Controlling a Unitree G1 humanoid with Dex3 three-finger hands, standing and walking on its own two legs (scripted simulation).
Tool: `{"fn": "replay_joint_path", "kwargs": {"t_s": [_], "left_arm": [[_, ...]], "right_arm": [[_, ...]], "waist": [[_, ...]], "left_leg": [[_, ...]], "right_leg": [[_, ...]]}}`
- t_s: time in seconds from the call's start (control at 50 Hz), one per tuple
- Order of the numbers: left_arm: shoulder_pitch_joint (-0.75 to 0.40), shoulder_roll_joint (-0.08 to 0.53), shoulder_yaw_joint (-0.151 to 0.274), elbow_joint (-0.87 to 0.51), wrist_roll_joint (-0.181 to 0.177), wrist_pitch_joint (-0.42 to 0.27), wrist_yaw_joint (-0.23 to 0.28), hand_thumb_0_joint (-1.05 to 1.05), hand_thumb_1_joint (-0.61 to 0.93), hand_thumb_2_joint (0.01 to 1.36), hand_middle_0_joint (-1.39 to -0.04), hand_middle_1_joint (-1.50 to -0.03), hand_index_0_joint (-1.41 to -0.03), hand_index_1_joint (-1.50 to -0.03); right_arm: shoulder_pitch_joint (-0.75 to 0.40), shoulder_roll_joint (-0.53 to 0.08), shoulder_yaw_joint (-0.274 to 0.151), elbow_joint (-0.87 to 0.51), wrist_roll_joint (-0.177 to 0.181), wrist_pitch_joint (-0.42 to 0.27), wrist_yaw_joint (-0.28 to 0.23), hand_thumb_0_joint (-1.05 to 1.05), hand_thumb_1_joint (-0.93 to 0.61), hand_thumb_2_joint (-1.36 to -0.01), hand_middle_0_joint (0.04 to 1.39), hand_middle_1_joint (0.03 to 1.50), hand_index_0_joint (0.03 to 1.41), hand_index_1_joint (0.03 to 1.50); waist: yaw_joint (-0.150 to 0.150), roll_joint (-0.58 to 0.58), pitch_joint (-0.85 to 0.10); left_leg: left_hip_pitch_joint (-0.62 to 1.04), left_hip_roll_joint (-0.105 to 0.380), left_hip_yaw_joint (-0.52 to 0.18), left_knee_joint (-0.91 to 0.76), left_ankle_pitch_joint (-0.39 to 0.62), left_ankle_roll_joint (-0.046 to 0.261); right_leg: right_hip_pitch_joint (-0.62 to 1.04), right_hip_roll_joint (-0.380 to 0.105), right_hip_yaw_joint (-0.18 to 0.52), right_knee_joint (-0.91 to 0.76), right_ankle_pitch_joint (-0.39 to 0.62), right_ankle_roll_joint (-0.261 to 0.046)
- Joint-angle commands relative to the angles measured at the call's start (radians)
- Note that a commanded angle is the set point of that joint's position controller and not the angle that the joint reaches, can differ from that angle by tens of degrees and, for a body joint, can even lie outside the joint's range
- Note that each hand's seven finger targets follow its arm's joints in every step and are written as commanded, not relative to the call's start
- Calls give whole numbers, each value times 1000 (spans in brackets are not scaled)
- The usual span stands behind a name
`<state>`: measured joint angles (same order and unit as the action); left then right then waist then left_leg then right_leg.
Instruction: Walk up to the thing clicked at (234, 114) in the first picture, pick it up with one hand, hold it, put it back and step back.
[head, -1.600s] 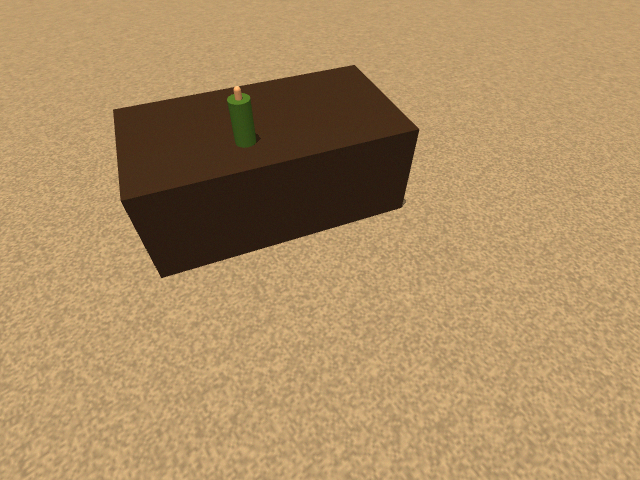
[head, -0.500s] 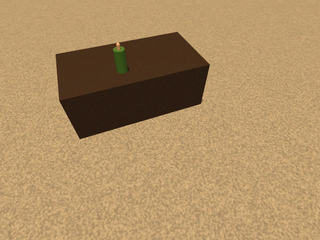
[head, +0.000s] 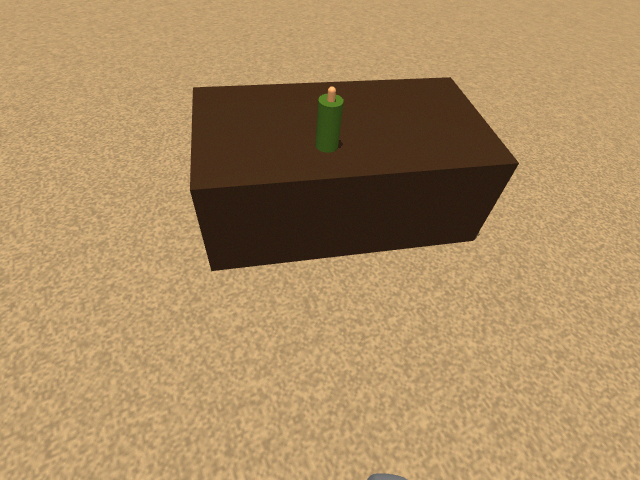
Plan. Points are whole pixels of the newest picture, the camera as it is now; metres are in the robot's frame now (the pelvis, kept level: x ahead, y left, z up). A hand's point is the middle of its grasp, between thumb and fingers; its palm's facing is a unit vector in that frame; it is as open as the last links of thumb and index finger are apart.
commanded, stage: walk up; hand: right
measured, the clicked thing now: (329, 118) +1.16 -0.06 -0.23
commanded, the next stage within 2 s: none
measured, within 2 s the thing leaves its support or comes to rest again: neither
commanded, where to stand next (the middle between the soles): +0.65 +0.07 m, yaw +9 degrees
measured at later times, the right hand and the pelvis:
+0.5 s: hand (477, 348) +0.33 -0.27 -0.12, palm faces -0.23 +0.91 -0.35, open 7.4 cm; pelvis +0.20 -0.01 +0.02, yaw +9 degrees
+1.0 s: hand (427, 264) +0.50 -0.22 -0.11, palm faces -0.20 +0.90 -0.38, open 7.4 cm; pelvis +0.39 +0.04 +0.01, yaw +10 degrees
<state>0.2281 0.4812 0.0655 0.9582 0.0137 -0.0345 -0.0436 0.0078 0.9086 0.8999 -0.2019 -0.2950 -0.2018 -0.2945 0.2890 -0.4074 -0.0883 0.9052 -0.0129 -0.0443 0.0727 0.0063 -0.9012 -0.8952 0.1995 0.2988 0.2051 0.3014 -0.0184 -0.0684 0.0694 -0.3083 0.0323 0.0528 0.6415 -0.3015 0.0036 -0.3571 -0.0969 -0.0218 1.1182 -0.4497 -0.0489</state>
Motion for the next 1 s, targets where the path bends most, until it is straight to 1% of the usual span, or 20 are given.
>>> {"fn": "replay_joint_path", "kwargs": {"t_s": [0.0,0.06,0.12,0.18,0.2,0.22,0.24,0.28,0.36,0.52,0.58,0.6,0.62,0.64,0.66,0.7,0.76,0.8,0.88,0.98], "left_arm": [[40,168,43,-79,-14,-35,-8,0,900,900,-200,-300,-200,-300],[-19,147,46,-131,-4,-35,-21,0,900,900,-200,-300,-200,-300],[-20,135,55,-148,0,-48,-25,0,900,900,-200,-300,-200,-300],[142,160,89,-101,6,-58,-14,0,900,900,-200,-300,-200,-300],[234,211,110,-93,12,-65,-3,0,900,900,-200,-300,-200,-300],[287,292,122,-113,13,-80,8,0,900,900,-200,-300,-200,-300],[190,306,109,-144,4,-77,7,0,900,900,-200,-300,-200,-300],[79,246,93,-175,-4,-80,9,0,900,900,-200,-300,-200,-300],[60,192,76,-177,1,-85,6,0,900,900,-200,-300,-200,-300],[102,217,79,-200,6,-81,-1,0,900,900,-200,-300,-200,-300],[110,208,66,-196,0,-64,-2,0,900,900,-200,-300,-200,-300],[118,176,51,-201,3,-60,0,0,900,900,-200,-300,-200,-300],[149,114,28,-206,-6,-54,5,0,900,900,-200,-300,-200,-300],[167,59,19,-221,-12,-49,1,0,900,900,-200,-300,-200,-300],[150,180,39,-195,-7,-39,19,0,900,900,-200,-300,-200,-300],[174,179,33,-159,-17,-36,16,0,900,900,-200,-300,-200,-300],[211,156,41,-119,-14,-29,3,0,900,900,-200,-300,-200,-300],[181,137,41,-132,-7,-25,-8,0,900,900,-200,-300,-200,-300],[88,123,43,-165,2,-24,-26,0,900,900,-200,-300,-200,-300],[38,114,52,-162,0,-40,-35,0,900,900,-200,-300,-200,-300]], "right_arm": [[35,-273,-49,-84,9,-38,-34,0,-900,-900,200,300,200,300],[52,-282,-52,-112,0,-47,-36,0,-900,-900,200,300,200,300],[24,-272,-47,-144,7,-49,-35,0,-900,-900,200,300,200,300],[0,-227,-31,-172,13,-38,-35,0,-900,-900,200,300,200,300],[35,-170,-12,-180,14,-38,-34,0,-900,-900,200,300,200,300],[66,-119,7,-195,14,-34,-38,0,-900,-900,200,300,200,300],[46,-220,-21,-168,5,-23,-50,0,-900,-900,200,300,200,300],[37,-243,-28,-128,8,-24,-45,0,-900,-900,200,300,200,300],[88,-205,-30,-87,3,-17,-17,0,-900,-900,200,300,200,300],[-89,-176,-29,-153,-1,-25,10,0,-900,-900,200,300,200,300],[-36,-183,-37,-134,-3,-37,4,0,-900,-900,200,300,200,300],[59,-221,-52,-103,-9,-41,-5,0,-900,-900,200,300,200,300],[187,-285,-75,-76,-22,-47,-21,0,-900,-900,200,300,200,300],[203,-383,-96,-110,-18,-53,-36,0,-900,-900,200,300,200,300],[153,-410,-104,-131,24,-51,-37,0,-900,-900,200,300,200,300],[59,-320,-67,-150,27,-53,-47,0,-900,-900,200,300,200,300],[30,-270,-44,-147,18,-63,-46,0,-900,-900,200,300,200,300],[47,-268,-45,-156,13,-69,-47,0,-900,-900,200,300,200,300],[43,-283,-52,-170,12,-71,-45,0,-900,-900,200,300,200,300],[18,-284,-49,-183,9,-58,-43,0,-900,-900,200,300,200,300]], "waist": [[23,208,-44],[4,230,2],[17,209,-27],[111,95,-86],[156,-112,-122],[155,-251,-129],[121,-117,-99],[75,-7,49],[38,-84,26],[81,-56,-7],[28,3,-31],[-26,83,-99],[-81,257,-180],[-75,395,-175],[-66,243,-162],[-7,131,-44],[23,195,-12],[11,223,-28],[-3,222,12],[5,206,0]], "left_leg": [[151,212,-316,-345,111,224],[130,219,-277,-343,171,251],[68,191,-208,-280,198,210],[-146,117,-148,-36,139,139],[-250,18,-63,236,47,104],[-394,-114,-63,498,-240,51],[-394,-57,-157,598,-241,50],[-385,25,-191,553,-99,37],[-236,41,-129,345,-24,8],[-136,30,-5,0,95,11],[73,-21,55,-99,113,29],[234,-33,28,-112,79,55],[374,68,-165,-198,-91,107],[471,327,-678,-343,-249,189],[358,406,-773,-392,-289,278],[251,314,-513,-359,-88,218],[106,237,-274,-352,173,203],[148,223,-224,-346,255,213],[121,232,-189,-372,143,238],[37,200,-152,-323,31,198]], "right_leg": [[-156,-40,30,-146,73,20],[-148,-32,9,-302,116,34],[-9,17,-38,-440,225,19],[370,84,-77,-519,279,7],[483,-14,69,-666,67,-28],[492,-326,581,-884,-206,-92],[380,-401,740,-960,-369,-193],[222,-317,507,-943,-270,-193],[120,-207,182,-932,-3,-169],[182,-200,32,-843,129,-150],[102,-168,-46,-669,273,-118],[52,-138,-86,-492,404,-94],[-60,-70,-129,-180,337,-50],[-332,92,-75,9,-50,4],[-315,28,45,81,-73,-9],[-305,-11,103,59,41,-3],[-184,-41,70,-56,119,17],[-192,-39,54,-128,146,34],[-186,-51,14,-301,202,43],[-5,11,-40,-480,267,26]]}}
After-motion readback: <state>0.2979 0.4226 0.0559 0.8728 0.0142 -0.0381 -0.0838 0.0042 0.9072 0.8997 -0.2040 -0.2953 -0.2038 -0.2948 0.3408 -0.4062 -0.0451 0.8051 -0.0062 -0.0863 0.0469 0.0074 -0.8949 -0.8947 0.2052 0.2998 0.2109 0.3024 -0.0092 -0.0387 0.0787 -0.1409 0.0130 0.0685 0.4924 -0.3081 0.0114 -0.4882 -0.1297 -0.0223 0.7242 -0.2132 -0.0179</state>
